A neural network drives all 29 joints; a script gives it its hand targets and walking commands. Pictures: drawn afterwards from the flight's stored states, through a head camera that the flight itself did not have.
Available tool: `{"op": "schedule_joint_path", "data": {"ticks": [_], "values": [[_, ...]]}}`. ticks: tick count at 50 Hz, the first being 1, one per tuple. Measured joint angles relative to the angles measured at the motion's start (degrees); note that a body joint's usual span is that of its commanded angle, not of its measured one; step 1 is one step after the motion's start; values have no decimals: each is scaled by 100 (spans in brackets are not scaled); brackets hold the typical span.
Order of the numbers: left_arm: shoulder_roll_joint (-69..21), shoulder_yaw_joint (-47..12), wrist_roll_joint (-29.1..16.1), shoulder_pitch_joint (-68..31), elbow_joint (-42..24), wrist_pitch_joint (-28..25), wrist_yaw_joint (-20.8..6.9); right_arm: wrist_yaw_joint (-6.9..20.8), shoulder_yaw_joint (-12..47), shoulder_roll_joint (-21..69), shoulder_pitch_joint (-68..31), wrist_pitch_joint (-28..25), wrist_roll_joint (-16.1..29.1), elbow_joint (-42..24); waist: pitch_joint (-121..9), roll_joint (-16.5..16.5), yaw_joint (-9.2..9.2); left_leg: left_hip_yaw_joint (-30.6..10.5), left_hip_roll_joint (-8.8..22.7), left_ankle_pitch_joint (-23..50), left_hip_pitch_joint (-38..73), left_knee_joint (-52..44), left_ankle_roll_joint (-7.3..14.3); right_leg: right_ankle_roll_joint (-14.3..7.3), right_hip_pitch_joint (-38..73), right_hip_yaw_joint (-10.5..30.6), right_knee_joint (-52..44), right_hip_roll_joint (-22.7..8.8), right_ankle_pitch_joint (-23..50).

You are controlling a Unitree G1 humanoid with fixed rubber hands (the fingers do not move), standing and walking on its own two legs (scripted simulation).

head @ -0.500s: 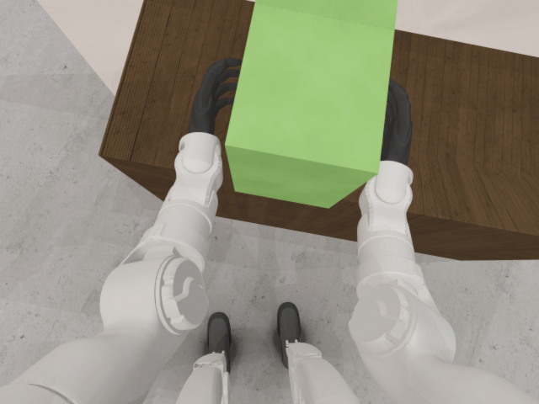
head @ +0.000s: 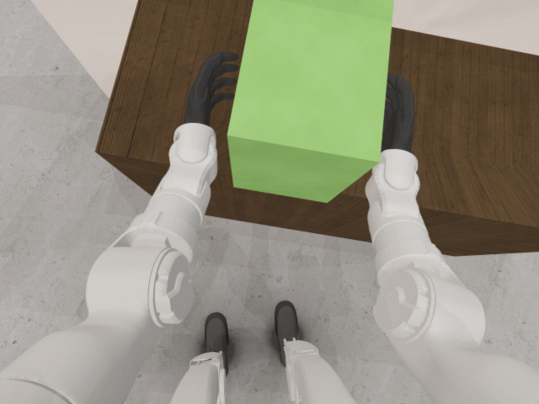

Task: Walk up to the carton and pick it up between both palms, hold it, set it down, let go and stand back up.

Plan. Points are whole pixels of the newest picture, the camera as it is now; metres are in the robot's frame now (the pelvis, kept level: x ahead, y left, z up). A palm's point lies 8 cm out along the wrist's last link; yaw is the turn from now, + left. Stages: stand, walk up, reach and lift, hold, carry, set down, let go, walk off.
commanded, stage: set down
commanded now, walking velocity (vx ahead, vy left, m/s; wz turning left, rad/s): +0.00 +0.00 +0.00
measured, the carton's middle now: (300, 107) +0.51 -0.08 -0.07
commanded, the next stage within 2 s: let go in 1.76 s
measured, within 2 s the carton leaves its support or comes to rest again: rests again in 1.40 s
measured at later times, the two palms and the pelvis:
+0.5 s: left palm (197, 138) +0.48 +0.07 -0.08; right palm (435, 157) +0.42 -0.27 -0.06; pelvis -0.10 +0.00 -0.02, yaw -4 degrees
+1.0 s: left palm (225, 225) +0.35 +0.04 -0.13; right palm (423, 247) +0.30 -0.26 -0.10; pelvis -0.12 -0.01 -0.05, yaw -5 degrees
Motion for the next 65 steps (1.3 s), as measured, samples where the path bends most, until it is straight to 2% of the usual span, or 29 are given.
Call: {"op": "schedule_joint_path", "data": {"ticks": [3, 7, 13, 17, 19, 22, 23, 26, 30, 31, 33, 37, 39, 41, 45, 49, 50, 54, 55, 57, 58, 60, 62, 63, 65], "values": [[191, -260, -338, -229, -77, 57, 21, -102, 461, -319, -204, 89, 610, -2, 257, 6, 27, 35, 4, -32, 21, 164, 22, 24, 25, 36, 124, 3, 5], [471, -474, -679, -458, -351, 116, -101, -262, 1101, -713, -253, 142, 1393, -351, 790, -52, 59, 112, 13, -22, 229, 283, 57, 59, 220, 112, 205, 12, 72], [873, -933, -1266, -970, -328, 126, -265, -307, 1780, -1263, -540, 360, 2162, -754, 1596, -110, 71, 189, -6, -2, 354, 572, 86, 86, 299, 189, 539, -6, 80], [1072, -1270, -1730, -1300, -532, 328, -208, -269, 2029, -1563, -994, 521, 2541, -1014, 2502, -65, 151, 236, 28, -76, 593, 913, 89, 95, 527, 241, 850, 28, 51], [1264, -1497, -2015, -1833, -256, 373, -148, -192, 2143, -1801, -1576, 622, 2737, -860, 3350, -43, 169, 235, 50, -178, 936, 1181, 85, 95, 865, 245, 1112, 52, -41], [1520, -1868, -2488, -2830, 1045, 540, -8, 93, 2589, -2255, -2595, 847, 3191, 311, 4179, -46, 208, 279, 76, -311, 1205, 1520, 74, 91, 1070, 305, 1515, 91, -178], [1524, -1892, -2597, -2843, 1253, 577, -2, 157, 2802, -2314, -2614, 871, 3373, 520, 4119, -68, 247, 329, 91, -331, 1134, 1573, 73, 83, 957, 359, 1609, 112, -197], [1551, -1785, -2874, -2450, 1052, 451, 29, 182, 3003, -2300, -2194, 508, 3493, 373, 4021, -150, 305, 445, 158, -418, 1041, 1732, 51, 72, 769, 478, 1849, 188, -268], [1818, -2056, -3205, -2211, 1239, 490, -58, 208, 3266, -2447, -1857, 329, 3704, 595, 4006, -246, 194, 470, 201, -616, 1010, 2096, 9, 55, 681, 505, 2283, 239, -476], [1877, -2125, -3351, -2103, 1089, 413, -100, 226, 3288, -2490, -1718, 336, 3740, 437, 4003, -274, 162, 472, 194, -650, 994, 2167, 9, 57, 645, 510, 2390, 236, -529], [1993, -2388, -3522, -1671, 295, 402, -144, 235, 3379, -2539, -1337, 158, 3915, -82, 4003, -280, 95, 465, 191, -709, 984, 2293, 1, 32, 619, 506, 2547, 238, -606], [1918, -2398, -3337, -1054, -339, 558, -192, 308, 3480, -2481, -707, 124, 3789, -299, 3902, -273, -5, 447, 156, -810, 963, 2484, -9, 10, 562, 500, 2819, 217, -753], [1884, -2537, -3418, -543, -1285, 768, -59, 278, 3541, -2416, -199, 67, 3880, -931, 3870, -265, 8, 462, 127, -815, 896, 2538, -19, 8, 459, 519, 2944, 194, -791], [1821, -2640, -3280, -97, -2118, 977, -22, 185, 3639, -2328, 218, -151, 3892, -1522, 4068, -220, 63, 456, 159, -913, 978, 2740, -36, 0, 540, 519, 3121, 232, -867], [1364, -2710, -3087, 401, -1930, 835, -22, 198, 3906, -2002, 622, -390, 3740, -1464, 3950, -224, 133, 479, 126, -1013, 928, 2958, -26, -23, 428, 571, 3427, 231, -987], [1162, -2595, -2930, 961, -2588, 697, 51, -26, 3780, -1631, 799, -568, 3569, -2074, 4005, -260, 126, 464, 58, -968, 791, 3084, -58, 15, 268, 589, 3617, 186, -986], [1200, -2624, -2963, 942, -2522, 573, 67, -36, 3695, -1601, 712, -492, 3480, -2137, 4001, -274, 142, 465, 53, -974, 741, 3144, -53, 24, 216, 603, 3675, 193, -979], [1636, -2729, -3345, 236, -1341, 177, -67, -120, 3491, -1594, -221, 67, 3369, -1670, 3989, -465, 56, 270, -197, -938, 508, 3356, -59, 107, -4, 630, 3883, 165, -946], [1774, -2831, -3462, 85, -1259, 231, -111, -172, 3388, -1605, -484, 267, 3390, -1614, 3992, -496, 54, 198, -255, -918, 437, 3418, -68, 115, -60, 628, 3912, 180, -919], [1945, -2973, -3542, -8, -1527, 485, -122, -300, 3229, -1688, -797, 750, 3471, -1762, 4017, -530, 136, 129, -252, -1003, 458, 3523, -69, 70, -13, 633, 3917, 259, -842], [1962, -2964, -3468, -44, -1513, 506, -165, -364, 3243, -1736, -848, 904, 3478, -1773, 4029, -554, 176, 99, -240, -1001, 574, 3556, -81, 58, 125, 623, 3900, 290, -834], [1865, -2730, -3098, -182, -810, 399, -412, -398, 3314, -1720, -869, 1025, 3329, -1280, 4015, -635, 167, -11, -277, -1031, 962, 3524, -96, 51, 567, 565, 3789, 289, -866], [1735, -2669, -3116, -143, -150, 376, -514, -231, 3059, -1540, -755, 1242, 3036, -602, 3455, -660, 67, -165, -382, -941, 908, 3341, -79, 99, 557, 467, 3597, 205, -895], [1692, -2732, -3262, -10, -324, 437, -412, -150, 2812, -1462, -630, 1409, 2910, -602, 3108, -627, 57, -209, -397, -855, 763, 3213, -68, 105, 440, 432, 3440, 181, -845], [1671, -2842, -3446, 194, -1184, 587, -135, -80, 2427, -1401, -423, 1709, 2776, -1072, 2747, -539, 134, -252, -388, -688, 674, 2945, -34, 96, 424, 408, 3041, 177, -535]]}}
